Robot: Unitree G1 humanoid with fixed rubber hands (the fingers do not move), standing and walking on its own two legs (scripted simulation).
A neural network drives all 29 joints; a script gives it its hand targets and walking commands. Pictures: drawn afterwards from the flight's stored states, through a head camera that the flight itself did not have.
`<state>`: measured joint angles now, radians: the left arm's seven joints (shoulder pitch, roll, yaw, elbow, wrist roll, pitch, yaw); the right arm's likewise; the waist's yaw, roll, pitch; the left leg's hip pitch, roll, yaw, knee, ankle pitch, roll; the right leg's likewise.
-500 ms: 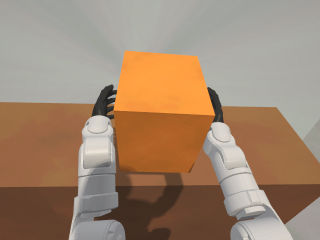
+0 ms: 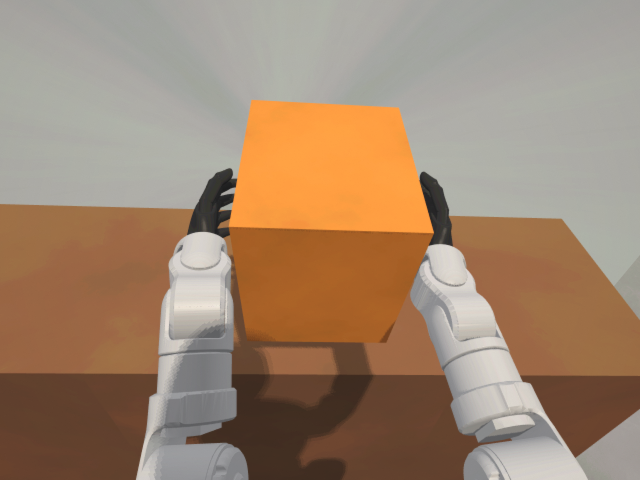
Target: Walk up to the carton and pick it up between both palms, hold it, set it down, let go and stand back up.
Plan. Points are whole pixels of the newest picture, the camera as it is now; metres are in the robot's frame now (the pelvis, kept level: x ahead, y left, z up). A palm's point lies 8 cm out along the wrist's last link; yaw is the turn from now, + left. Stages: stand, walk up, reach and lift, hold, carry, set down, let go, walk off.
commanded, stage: set down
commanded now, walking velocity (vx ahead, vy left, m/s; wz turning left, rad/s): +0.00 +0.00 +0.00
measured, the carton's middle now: (321, 226) +0.38 +0.02 +0.17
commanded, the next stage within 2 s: none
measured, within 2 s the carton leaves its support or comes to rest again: neither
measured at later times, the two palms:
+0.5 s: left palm (222, 257) +0.39 +0.14 +0.11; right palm (421, 253) +0.39 -0.12 +0.12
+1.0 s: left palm (218, 265) +0.39 +0.15 +0.09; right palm (410, 256) +0.40 -0.11 +0.10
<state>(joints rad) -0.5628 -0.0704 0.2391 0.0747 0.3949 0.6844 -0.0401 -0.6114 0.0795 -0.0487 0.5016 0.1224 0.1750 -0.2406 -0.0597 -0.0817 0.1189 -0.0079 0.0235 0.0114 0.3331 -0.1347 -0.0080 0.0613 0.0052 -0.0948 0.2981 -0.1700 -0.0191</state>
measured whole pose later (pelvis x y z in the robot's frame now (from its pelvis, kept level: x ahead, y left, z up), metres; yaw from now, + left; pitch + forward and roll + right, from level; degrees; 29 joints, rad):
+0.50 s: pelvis +0.03 -0.01 +0.00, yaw +0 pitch -6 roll +0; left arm -0.47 -0.09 0.24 0.26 0.36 0.36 -0.01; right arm -0.53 0.11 -0.12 0.65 -0.01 -0.18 -0.20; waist -0.02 -0.09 0.11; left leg -0.05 0.03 0.01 0.31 -0.15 -0.02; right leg 0.03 0.01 -0.10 0.26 -0.18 -0.02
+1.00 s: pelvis +0.03 +0.00 +0.00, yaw -1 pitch -4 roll +0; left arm -0.52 -0.11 0.31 0.44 0.37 0.25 0.00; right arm -0.59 0.12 -0.22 0.82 -0.10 -0.25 -0.17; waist 0.02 -0.07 0.07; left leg -0.09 0.03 0.02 0.30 -0.14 -0.02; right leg -0.02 0.01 -0.09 0.25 -0.16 -0.02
